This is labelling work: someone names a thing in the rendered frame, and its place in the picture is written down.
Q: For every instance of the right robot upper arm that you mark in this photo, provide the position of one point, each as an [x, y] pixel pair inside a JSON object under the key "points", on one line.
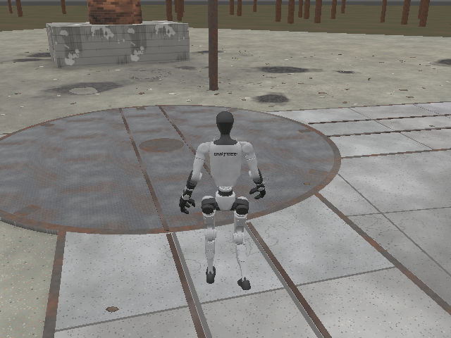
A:
{"points": [[251, 159]]}

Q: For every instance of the robot left forearm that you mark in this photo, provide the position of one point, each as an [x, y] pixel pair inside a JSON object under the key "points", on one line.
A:
{"points": [[189, 188]]}

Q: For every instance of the left robot upper arm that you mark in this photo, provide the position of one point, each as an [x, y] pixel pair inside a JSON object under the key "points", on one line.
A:
{"points": [[199, 161]]}

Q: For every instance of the robot right hand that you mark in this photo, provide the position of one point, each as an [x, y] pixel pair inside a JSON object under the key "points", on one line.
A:
{"points": [[261, 195]]}

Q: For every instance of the robot right forearm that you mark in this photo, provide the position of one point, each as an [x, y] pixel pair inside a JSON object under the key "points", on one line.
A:
{"points": [[259, 182]]}

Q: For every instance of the robot left hand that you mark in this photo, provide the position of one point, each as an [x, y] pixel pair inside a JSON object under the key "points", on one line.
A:
{"points": [[184, 203]]}

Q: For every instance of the robot right foot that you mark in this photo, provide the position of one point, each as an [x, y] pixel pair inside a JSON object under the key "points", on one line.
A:
{"points": [[245, 285]]}

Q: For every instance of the robot foot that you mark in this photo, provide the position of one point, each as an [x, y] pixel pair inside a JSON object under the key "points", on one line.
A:
{"points": [[245, 285], [210, 277]]}

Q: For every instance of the robot left foot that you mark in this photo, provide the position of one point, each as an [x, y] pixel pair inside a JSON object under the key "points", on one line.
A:
{"points": [[210, 277]]}

